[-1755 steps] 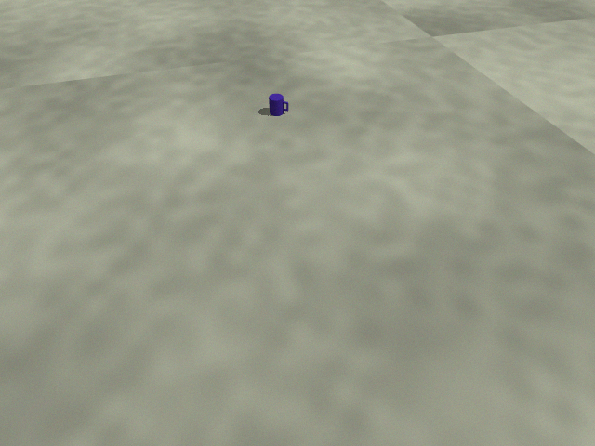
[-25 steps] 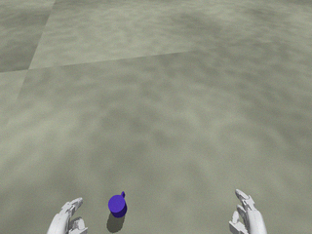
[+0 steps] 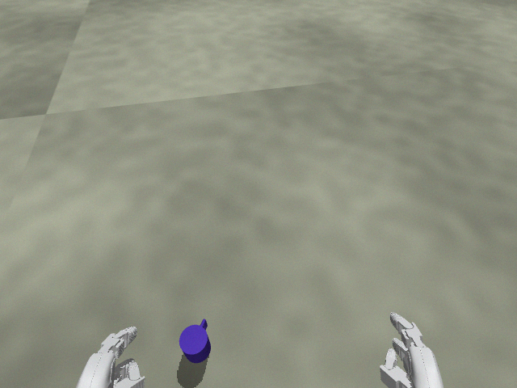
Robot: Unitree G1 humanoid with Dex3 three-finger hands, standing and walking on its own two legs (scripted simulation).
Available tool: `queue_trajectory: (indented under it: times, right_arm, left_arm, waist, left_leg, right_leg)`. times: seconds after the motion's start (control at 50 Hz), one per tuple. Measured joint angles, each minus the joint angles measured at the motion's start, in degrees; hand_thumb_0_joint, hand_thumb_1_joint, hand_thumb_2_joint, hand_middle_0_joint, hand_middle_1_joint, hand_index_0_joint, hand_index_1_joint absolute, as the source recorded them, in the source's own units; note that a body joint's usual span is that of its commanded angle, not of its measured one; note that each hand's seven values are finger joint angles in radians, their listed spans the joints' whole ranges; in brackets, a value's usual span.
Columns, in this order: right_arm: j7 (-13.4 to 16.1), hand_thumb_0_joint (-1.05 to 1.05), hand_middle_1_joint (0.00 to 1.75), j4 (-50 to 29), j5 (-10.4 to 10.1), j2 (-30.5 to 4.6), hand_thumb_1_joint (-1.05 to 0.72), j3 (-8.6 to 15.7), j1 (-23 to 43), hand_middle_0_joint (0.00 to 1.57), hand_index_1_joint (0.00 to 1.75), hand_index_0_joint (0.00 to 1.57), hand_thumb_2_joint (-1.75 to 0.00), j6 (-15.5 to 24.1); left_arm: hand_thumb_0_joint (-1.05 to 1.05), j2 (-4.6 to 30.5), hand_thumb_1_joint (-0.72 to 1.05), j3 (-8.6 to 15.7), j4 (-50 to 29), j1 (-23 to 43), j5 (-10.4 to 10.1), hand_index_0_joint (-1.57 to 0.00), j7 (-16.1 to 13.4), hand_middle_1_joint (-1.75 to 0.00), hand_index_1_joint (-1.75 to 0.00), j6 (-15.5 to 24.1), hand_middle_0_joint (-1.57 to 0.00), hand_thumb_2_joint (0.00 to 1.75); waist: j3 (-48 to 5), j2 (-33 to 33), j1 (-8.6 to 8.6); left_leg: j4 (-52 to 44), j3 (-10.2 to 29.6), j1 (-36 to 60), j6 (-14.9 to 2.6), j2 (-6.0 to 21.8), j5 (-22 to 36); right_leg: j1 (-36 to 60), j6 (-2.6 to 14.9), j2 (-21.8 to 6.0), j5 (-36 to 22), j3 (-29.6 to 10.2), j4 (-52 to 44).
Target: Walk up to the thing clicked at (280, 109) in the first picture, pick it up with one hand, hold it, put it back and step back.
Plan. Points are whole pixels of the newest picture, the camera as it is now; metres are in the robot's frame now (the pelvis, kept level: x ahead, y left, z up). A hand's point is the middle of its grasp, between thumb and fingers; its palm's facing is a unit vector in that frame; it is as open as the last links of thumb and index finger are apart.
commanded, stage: home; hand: left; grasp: from above
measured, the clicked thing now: (197, 339) +0.41 +0.20 -0.66
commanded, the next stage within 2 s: stand in 0.08 s
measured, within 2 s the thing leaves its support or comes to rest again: neither
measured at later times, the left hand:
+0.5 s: hand out of the picture +0.10 +0.24 -0.11, palm faces +0.03 -0.94 -0.34, open 7.4 cm
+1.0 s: hand out of the picture +0.03 +0.24 -0.10, palm faces +0.04 -0.94 -0.34, open 7.4 cm
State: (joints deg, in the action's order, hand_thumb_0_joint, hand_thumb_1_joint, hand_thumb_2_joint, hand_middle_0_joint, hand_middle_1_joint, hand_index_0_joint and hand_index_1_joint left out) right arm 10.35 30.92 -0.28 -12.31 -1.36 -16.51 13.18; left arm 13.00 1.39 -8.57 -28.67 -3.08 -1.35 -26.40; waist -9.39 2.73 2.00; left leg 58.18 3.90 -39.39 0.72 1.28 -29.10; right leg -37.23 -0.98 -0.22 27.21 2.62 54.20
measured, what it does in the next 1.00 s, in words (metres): rises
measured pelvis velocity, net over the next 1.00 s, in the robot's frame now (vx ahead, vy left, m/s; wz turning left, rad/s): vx -0.01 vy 0.00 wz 0.01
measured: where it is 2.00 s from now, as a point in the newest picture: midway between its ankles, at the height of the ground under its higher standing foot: outside the picture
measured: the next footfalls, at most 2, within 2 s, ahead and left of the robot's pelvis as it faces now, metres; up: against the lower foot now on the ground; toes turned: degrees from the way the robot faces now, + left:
none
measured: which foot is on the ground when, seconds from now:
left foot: down 0.00-1.00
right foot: down 0.00-1.00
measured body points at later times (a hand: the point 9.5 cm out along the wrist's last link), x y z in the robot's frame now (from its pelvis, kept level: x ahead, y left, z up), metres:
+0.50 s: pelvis -0.01 +0.00 +0.03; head +0.01 +0.01 +0.48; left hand +0.10 +0.29 -0.08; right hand +0.10 -0.28 -0.08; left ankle +0.00 +0.12 -0.68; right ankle +0.00 -0.13 -0.68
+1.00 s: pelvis -0.01 +0.00 +0.06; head -0.02 -0.01 +0.51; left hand +0.02 +0.29 -0.07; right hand +0.06 -0.27 -0.08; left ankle +0.00 +0.12 -0.68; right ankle +0.00 -0.13 -0.68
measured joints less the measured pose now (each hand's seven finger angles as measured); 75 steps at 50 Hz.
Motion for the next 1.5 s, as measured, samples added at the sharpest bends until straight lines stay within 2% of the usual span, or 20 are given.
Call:
queue_trajectory:
  times: [0.18, 0.2, 0.24, 0.28, 0.34, 0.4, 0.52, 0.68, 0.98, 1.5]
  right_arm:
    - [-0.1, 0.01, 0.3, -0.2, -0.1, 0.0, -0.9, 0.0, 0.0, 0.2, 0.3, 0.2, -0.9, -0.2]
    - [-0.6, 0.01, 0.29, 1.0, 1.5, 0.1, -0.9, 0.5, 0.8, 0.2, 0.3, 0.2, -0.9, -0.5]
    - [-3.2, 0.01, 0.29, 5.9, 4.4, -0.9, -0.9, 0.8, 3.5, 0.2, 0.3, 0.2, -0.9, -3.6]
    - [-5.9, 0.01, 0.3, 9.9, 5.7, -2.1, -0.9, 0.5, 5.4, 0.2, 0.3, 0.2, -0.9, -7.1]
    - [-8.5, 0.01, 0.3, 13.4, 4.7, -3.1, -0.9, 1.5, 6.3, 0.2, 0.3, 0.21, -0.9, -9.3]
    - [-9.5, 0.01, 0.3, 15.9, 3.9, -3.7, -0.9, 2.9, 6.1, 0.2, 0.3, 0.21, -0.9, -10.3]
    - [-9.6, 0.01, 0.3, 20.6, 3.7, -4.5, -0.9, 4.3, 5.2, 0.2, 0.3, 0.2, -0.9, -11.8]
    - [-9.1, 0.01, 0.29, 25.8, 3.0, -3.7, -0.9, 3.8, 5.5, 0.2, 0.3, 0.2, -0.9, -12.7]
    - [-9.2, 0.01, 0.3, 31.1, 2.1, -4.0, -0.9, 3.3, 7.3, 0.2, 0.3, 0.2, -0.9, -13.1]
    - [-9.6, 0.01, 0.29, 33.9, 1.8, -5.7, -0.9, 2.2, 7.9, 0.2, 0.3, 0.2, -0.9, -13.1]
  left_arm:
    - [0.01, 0.0, 0.9, 0.1, -0.1, -0.2, -0.1, -0.2, 0.0, -0.3, -0.3, 0.0, -0.2, 0.9]
    - [0.01, 0.3, 0.9, -0.6, 2.8, 1.5, 1.2, -0.2, -0.3, -0.3, -0.3, 2.9, -0.2, 0.9]
    - [0.01, 1.2, 0.9, -1.5, 14.0, 7.4, 3.9, -0.2, -0.7, -0.3, -0.3, 10.8, -0.2, 0.9]
    - [0.01, 1.9, 0.9, -1.4, 24.1, 11.9, 5.4, -0.2, -0.7, -0.3, -0.3, 15.5, -0.2, 0.9]
    - [0.01, 3.0, 0.9, -0.6, 34.2, 15.0, 6.0, -0.2, -0.5, -0.3, -0.3, 19.3, -0.2, 0.9]
    - [0.01, 3.6, 0.9, 0.3, 41.5, 15.7, 5.9, -0.2, -0.6, -0.3, -0.3, 21.4, -0.2, 0.9]
    - [0.01, 3.5, 0.9, 1.1, 53.2, 15.6, 5.8, -0.2, -0.7, -0.3, -0.3, 23.4, -0.2, 0.9]
    - [0.01, 2.6, 0.9, 0.8, 63.2, 15.6, 5.1, -0.2, -0.6, -0.3, -0.3, 24.9, -0.2, 0.9]
    - [0.01, 3.2, 0.9, 0.5, 72.2, 18.1, 5.0, -0.2, -0.3, -0.3, -0.3, 25.7, -0.2, 0.9]
    - [0.01, 4.0, 0.9, 0.4, 75.4, 21.3, 4.4, -0.2, 0.5, -0.3, -0.3, 26.3, -0.2, 0.9]
  waist:
    - [0.1, 0.0, 0.12]
    - [1.8, -0.3, -0.29]
    - [5.6, -1.8, -1.95]
    - [7.5, -2.8, -2.79]
    - [9.7, -3.5, -3.24]
    - [10.5, -3.8, -3.3]
    - [11.0, -3.1, -3.16]
    - [12.0, -2.5, -3.26]
    - [12.7, -1.5, -3.17]
    - [13.5, -1.6, -2.43]
  left_leg:
    - [0.1, 0.1, -0.1, 0.0, 0.0, 0.0]
    - [-0.3, -0.1, 1.4, -0.1, -0.1, 0.1]
    - [-2.7, -1.1, 5.5, -0.42, -0.7, 1.2]
    - [-5.3, -1.7, 8.3, -0.54, -1.3, 2.6]
    - [-8.7, -2.3, 12.0, -0.75, -1.9, 4.1]
    - [-11.5, -2.6, 14.7, -0.89, -2.0, 5.3]
    - [-16.2, -2.3, 19.6, -1.13, -1.9, 7.1]
    - [-24.3, -2.1, 25.9, -1.21, -2.0, 11.1]
    - [-34.5, -1.8, 32.3, -0.73, -2.0, 16.9]
    - [-37.5, -1.5, 33.2, 0.35, -0.6, 18.3]
  right_leg:
    - [0.0, 0.0, 0.0, 0.0, 0.1, 0.0]
    - [1.3, 0.0, -0.1, 0.0, -0.1, -0.2]
    - [4.6, 0.13, -0.8, -0.5, -1.0, -1.1]
    - [6.8, 0.16, -1.4, -1.2, -1.5, -2.6]
    - [9.9, -0.13, -2.0, -2.3, -2.1, -4.9]
    - [12.5, -0.37, -2.2, -3.4, -2.3, -7.5]
    - [17.9, -0.73, -2.0, -5.8, -2.0, -13.2]
    - [24.5, -0.93, -2.2, -9.9, -1.6, -21.8]
    - [30.5, -0.69, -2.3, -15.0, -1.2, -30.9]
    - [31.6, 0.34, -0.9, -16.6, -0.8, -34.3]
